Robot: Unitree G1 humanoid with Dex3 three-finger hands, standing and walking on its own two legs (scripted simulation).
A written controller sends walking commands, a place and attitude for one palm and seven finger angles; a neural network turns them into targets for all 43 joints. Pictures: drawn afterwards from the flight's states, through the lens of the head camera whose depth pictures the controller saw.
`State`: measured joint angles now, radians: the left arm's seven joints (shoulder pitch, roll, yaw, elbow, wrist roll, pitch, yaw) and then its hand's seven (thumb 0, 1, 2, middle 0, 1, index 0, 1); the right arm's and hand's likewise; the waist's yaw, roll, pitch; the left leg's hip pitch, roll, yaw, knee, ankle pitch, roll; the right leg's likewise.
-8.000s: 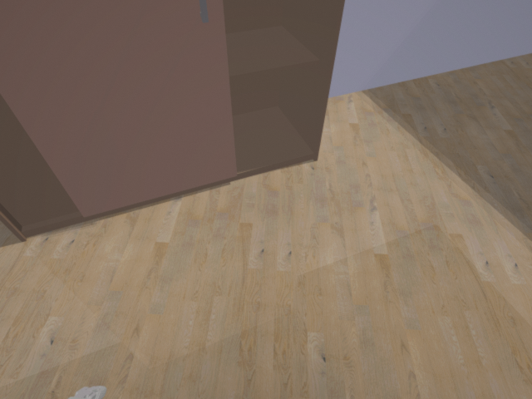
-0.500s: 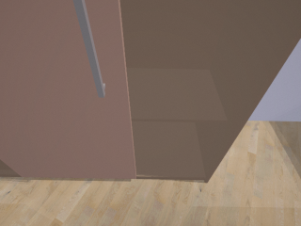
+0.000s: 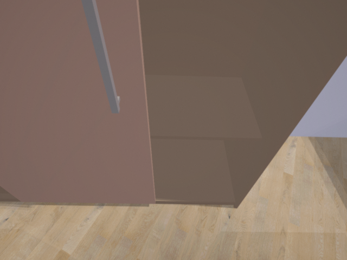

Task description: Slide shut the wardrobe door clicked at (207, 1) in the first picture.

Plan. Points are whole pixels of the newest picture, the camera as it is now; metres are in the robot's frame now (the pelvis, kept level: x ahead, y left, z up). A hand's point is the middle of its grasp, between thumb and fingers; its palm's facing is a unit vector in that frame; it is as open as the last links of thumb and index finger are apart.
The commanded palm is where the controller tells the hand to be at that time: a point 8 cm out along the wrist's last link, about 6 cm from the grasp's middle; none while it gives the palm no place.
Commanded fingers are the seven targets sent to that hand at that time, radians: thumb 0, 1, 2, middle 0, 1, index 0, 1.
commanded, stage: look again from close up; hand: left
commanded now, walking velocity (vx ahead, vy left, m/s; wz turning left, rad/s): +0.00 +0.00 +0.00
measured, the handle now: (106, 60) +0.48 +0.20 +0.21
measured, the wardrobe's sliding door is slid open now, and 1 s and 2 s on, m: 0.47 0.47 0.47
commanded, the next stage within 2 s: raise the hand with hooked fingers in 0.84 s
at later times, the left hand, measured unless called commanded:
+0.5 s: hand out of the picture +0.00 +0.16 -0.18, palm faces +0.03 -0.98 -0.19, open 7.4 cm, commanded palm none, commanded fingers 0.00 0.90 0.90 -0.20 -0.30 -0.20 -0.30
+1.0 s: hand out of the picture +0.01 +0.15 -0.16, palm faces +0.13 -0.97 -0.21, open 7.3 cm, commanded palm +0.10 +0.20 -0.06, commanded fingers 0.00 0.81 0.86 -0.21 -0.36 -0.21 -0.36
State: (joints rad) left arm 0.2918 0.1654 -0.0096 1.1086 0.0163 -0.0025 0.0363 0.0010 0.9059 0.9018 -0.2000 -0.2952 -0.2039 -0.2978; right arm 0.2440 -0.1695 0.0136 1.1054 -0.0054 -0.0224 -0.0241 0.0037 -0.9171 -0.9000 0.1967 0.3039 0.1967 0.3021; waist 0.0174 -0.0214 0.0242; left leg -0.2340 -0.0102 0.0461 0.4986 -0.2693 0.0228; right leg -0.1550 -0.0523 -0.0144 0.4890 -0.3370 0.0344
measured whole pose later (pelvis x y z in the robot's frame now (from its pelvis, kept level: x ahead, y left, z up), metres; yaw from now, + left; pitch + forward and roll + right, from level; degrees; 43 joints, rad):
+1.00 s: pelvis +0.00 -0.02 +0.00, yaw +0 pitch +0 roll +0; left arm 0.44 0.15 -0.01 0.77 -0.05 0.06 0.07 0.01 0.92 0.90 -0.20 -0.30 -0.21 -0.30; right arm 0.30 -0.17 0.02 1.04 0.02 -0.06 -0.04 0.01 -0.92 -0.90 0.20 0.30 0.20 0.30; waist 0.02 -0.01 0.03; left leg -0.22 0.03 0.04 0.48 -0.26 -0.01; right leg -0.14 -0.02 -0.02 0.47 -0.32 0.00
